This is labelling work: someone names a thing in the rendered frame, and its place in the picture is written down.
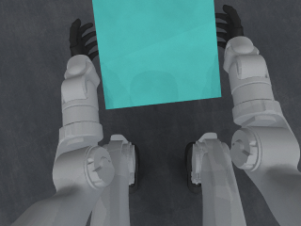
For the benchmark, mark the robot left upper arm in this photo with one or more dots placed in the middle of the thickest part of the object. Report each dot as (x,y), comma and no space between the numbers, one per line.
(80,177)

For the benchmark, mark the right robot shin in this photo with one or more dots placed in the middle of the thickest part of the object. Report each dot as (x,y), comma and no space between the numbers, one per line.
(226,149)

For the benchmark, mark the right robot hand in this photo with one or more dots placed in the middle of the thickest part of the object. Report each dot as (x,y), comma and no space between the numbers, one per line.
(232,27)

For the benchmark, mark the robot right upper arm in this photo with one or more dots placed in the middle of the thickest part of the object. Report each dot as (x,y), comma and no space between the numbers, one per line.
(269,156)

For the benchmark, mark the right robot forearm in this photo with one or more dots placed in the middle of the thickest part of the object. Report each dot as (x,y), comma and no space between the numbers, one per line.
(250,86)

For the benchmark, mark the left robot hand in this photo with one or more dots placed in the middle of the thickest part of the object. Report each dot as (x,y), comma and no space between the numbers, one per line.
(78,42)

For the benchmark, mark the carton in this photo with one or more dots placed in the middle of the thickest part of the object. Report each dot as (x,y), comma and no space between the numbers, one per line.
(156,51)

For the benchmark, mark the left robot forearm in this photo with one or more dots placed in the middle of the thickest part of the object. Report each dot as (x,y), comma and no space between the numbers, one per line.
(79,105)

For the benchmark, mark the robot right foot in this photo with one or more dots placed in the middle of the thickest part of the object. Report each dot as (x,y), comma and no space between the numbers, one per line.
(193,187)

